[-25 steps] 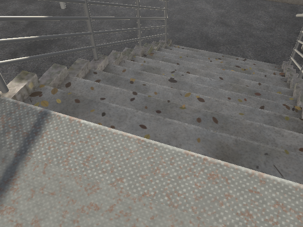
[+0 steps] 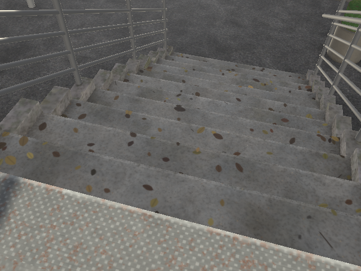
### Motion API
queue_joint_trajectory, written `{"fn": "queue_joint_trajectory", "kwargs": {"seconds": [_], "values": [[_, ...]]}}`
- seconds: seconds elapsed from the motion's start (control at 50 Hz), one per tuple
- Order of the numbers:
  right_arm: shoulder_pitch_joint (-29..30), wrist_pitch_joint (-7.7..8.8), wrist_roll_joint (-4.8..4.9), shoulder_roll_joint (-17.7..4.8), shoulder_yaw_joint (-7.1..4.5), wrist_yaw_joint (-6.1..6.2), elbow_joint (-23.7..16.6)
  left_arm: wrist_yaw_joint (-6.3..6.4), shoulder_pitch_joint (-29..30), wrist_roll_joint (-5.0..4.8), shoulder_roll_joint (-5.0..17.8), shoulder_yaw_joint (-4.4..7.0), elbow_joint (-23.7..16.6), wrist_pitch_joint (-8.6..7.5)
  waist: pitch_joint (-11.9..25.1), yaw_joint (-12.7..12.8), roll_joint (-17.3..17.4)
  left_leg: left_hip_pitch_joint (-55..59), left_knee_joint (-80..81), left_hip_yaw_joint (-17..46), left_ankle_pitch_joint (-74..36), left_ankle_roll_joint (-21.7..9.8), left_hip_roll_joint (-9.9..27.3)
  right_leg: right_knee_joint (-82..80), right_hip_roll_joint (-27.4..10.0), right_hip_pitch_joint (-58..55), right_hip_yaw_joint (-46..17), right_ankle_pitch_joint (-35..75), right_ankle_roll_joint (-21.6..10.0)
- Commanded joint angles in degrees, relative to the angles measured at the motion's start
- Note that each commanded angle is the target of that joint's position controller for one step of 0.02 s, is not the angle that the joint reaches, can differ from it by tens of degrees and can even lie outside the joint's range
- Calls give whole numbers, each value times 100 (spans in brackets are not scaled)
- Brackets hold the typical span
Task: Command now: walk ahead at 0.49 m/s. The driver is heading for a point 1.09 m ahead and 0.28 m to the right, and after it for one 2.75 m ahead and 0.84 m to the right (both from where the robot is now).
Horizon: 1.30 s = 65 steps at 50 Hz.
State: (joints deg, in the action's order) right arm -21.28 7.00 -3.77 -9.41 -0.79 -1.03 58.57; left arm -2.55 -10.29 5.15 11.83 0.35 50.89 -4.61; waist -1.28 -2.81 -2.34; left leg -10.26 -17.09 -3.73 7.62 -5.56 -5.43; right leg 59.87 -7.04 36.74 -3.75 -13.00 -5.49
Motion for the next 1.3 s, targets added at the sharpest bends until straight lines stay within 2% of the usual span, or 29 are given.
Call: {"fn": "queue_joint_trajectory", "kwargs": {"seconds": [0.02, 0.12, 0.26, 0.3, 0.32, 0.34, 0.36, 0.38, 0.4, 0.42, 0.48, 0.54, 0.66, 0.7, 0.72, 0.78, 0.82, 0.84, 0.86, 0.88, 0.9, 0.94, 0.98, 1.02, 1.08, 1.12, 1.18, 1.24, 1.3], "values": [[328, 193, -38, -462, 2, -116, -413, -35, -152, -29, 62, -45, -195, 109, -170, 278, 418, -1121, 1271, 951, -380, -1065, 1446, -1195, -76, -719, 315, 1123, 129], [-835, 121, 2, -657, -22, -271, 24, -16, 683, -119, 229, 32, -447, 223, -236, -11, 557, 573, 906, 1069, -1482, -1139, 1845, -2458, 157, -201, 242, 1570, 274], [-917, -134, 17, -852, -153, -107, 214, 43, 1189, -286, 402, 238, -538, 92, -131, 148, 586, 1568, 250, 861, -2420, -631, 1986, -3504, 538, -1204, 565, 1242, -71], [-939, -88, -72, -628, -119, -99, 135, 101, -43, -426, 910, 429, -208, -71, 1030, 571, 124, 294, -1452, 273, -2634, -8, 1176, -2801, 340, -3990, 281, 2353, -784], [-1484, -18, -163, -25, 82, -197, -16, 113, -1596, -356, 1044, 439, 152, -66, 2424, 941, -1194, -1850, -3282, 188, 94, 451, 269, -3537, -1013, -6771, -2046, 1566, -1926], [-730, -25, -10, -364, -42, -308, -94, 162, -2510, -150, 941, 449, 556, -78, 1845, 1368, -717, -2942, -4630, 746, 2416, 290, 152, -4405, -1447, -6698, -3353, 755, -1741], [17, -15, 79, -583, -166, -271, -305, 201, -2053, -130, 1036, 529, 564, -186, 544, 1250, -310, -3536, -5248, 1159, 2114, 27, 521, -4644, -1263, -5525, -2743, -295, -1166], [165, -7, 43, -704, -231, -156, -276, 251, -1331, -215, 803, 485, 433, -203, 11, 942, -193, -3381, -5241, 1050, 1626, -54, 897, -4830, -1071, -4465, -2086, -509, -989], [61, -19, -63, -504, -207, -64, -281, 278, -1019, -264, 417, 351, 374, -187, 87, 667, -212, -2973, -5023, 1036, 1304, -124, 1091, -5014, -930, -3938, -1734, -227, -980], [-48, -186, 485, -663, -277, 42, -387, 198, -778, -502, 542, 363, 316, -150, -102, 158, 207, -2439, -4651, 629, 902, 54, 1021, -4941, -730, -3239, -1183, 895, -448], [-170, -453, 296, -320, -248, 22, -365, 170, -972, -488, 507, 333, 330, -193, 21, 51, -185, -2018, -4493, 414, 723, 263, 1010, -5022, -494, -2586, -519, 1649, -500], [736, -521, 224, -461, -268, 6, -771, 234, -1291, -469, 496, 310, 483, -174, -393, 138, -273, -2512, -3649, 352, -128, 383, 1174, -5254, -457, -2434, -396, 1430, -636], [1952, -472, 269, -539, -195, -34, -1202, 290, -1669, -494, 662, 293, 562, -111, -436, 431, -161, -2140, -2120, 65, -872, 337, 885, -5129, -367, -2928, -72, 2116, -595], [2141, -434, 270, -618, -200, -44, -1335, 317, -1873, -452, 612, 272, 663, -23, -470, 494, -158, -2100, -2015, 127, -717, 242, 896, -4989, -511, -3297, -121, 2345, -609], [1789, -363, -155, -289, -65, -132, -1199, 24, -2389, 255, 103, 69, 1085, -219, -372, 359, 84, -2570, -1626, 1075, -589, 99, 1205, -4868, -978, -3773, -666, 2673, -951], [2026, -278, -51, -788, -239, -118, -1257, -101, -1800, -83, 752, 299, 868, -225, -19, 312, 236, -2102, -1381, 439, 118, -56, 888, -4358, -753, -4283, -458, 3052, -949], [1419, -204, 113, -981, -328, -30, -1091, -117, -1679, -60, 706, 271, 807, -184, 377, -1, 187, 322, -1495, 206, -742, -340, 695, -3463, -105, -2857, -156, 3560, -547], [245, -150, 152, -1396, -428, -9, -858, -135, -2032, -76, 256, 158, 671, -257, 1487, -258, 1090, 2723, -1511, 1183, -1173, -1181, 1431, -1814, 731, -1317, 210, 2194, -67], [-1241, -158, 55, -1398, -404, 8, -533, -213, -2234, -35, -111, 4, 568, -318, 2482, -703, 1944, 4236, -480, 3710, -1082, -2213, 2860, 383, 1408, 80, 180, -2221, 248], [-1339, -60, -227, -1205, -419, 2, -261, -207, -1370, -162, 426, 228, 485, -330, 969, -794, 1046, 2978, -29, 3642, -23, -1580, 2719, 1462, 1007, 866, -524, -2000, 1], [-571, -11, -123, -1153, -435, 11, -334, -72, -1236, -232, 415, 240, 510, -309, 83, -438, 707, 1607, 173, 2765, 361, -1276, 2705, 1668, 613, 796, -504, -1394, -122], [-21, -78, 37, -240, -161, 113, -397, 64, -1088, -99, 134, 193, 447, -235, 60, -53, 414, 717, 512, 1896, 63, -1008, 2452, 1354, 177, 239, -498, -487, -227], [77, -56, -65, 90, -87, 184, -419, -24, -1110, -107, -231, 133, 430, -146, 62, 152, 357, 338, 675, 1100, -674, -867, 2158, 1082, 32, -12, -494, 67, -210], [-206, -11, -125, -69, -143, 198, -232, -179, -873, -126, -249, 149, 304, -88, -91, 67, 313, 204, 744, 416, -860, -837, 1950, 492, 19, 156, -336, 341, -95], [-533, 27, -403, -21, -59, 198, 75, -377, -970, -78, -283, 94, 204, 0, -151, 223, 381, -245, 379, 26, -1427, -801, 1964, 397, -159, 294, -327, 1594, -59], [-771, 174, -349, 296, 137, 269, 285, -342, -471, 39, -212, 62, -100, 17, -160, 157, 191, 120, 162, -32, -1306, -694, 1984, -747, -344, 769, -650, 2803, -45], [-1206, 287, -277, 24, 247, 235, 501, -200, -132, -90, -146, 31, -222, 116, -194, 25, 361, -292, -356, -536, -974, -581, 1675, -1993, -153, 79, -201, 4384, 75], [-1495, 210, -290, 130, 409, 162, 503, -203, -126, -2, 158, 143, -273, 282, -525, 56, 402, -338, -879, -226, -384, -566, 1968, -1972, -97, 113, -162, 4034, 72], [-2160, 171, -165, 74, 429, 307, 736, -163, 553, -3, -25, 73, -494, 243, -784, -228, 438, 643, -1361, 94, -336, -496, 2321, -2805, -225, 725, -134, 3343, 142]]}}
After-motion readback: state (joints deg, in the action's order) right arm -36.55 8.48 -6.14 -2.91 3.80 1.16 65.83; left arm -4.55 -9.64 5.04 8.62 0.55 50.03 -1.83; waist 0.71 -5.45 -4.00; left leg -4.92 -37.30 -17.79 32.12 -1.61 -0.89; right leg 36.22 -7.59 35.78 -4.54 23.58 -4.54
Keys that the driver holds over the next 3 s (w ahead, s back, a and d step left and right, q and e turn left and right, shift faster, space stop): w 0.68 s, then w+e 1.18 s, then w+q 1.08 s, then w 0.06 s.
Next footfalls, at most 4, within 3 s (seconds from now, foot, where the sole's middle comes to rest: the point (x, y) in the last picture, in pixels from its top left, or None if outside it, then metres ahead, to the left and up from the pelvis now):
0.28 right None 0.33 -0.17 -0.78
0.82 left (166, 247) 0.59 0.05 -0.78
1.50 right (233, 211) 0.82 -0.26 -0.95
1.92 left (204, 171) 1.16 -0.17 -1.12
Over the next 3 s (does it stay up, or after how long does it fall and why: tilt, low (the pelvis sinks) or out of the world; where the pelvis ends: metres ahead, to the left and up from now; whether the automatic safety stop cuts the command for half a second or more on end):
stays up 1.49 -0.36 -0.56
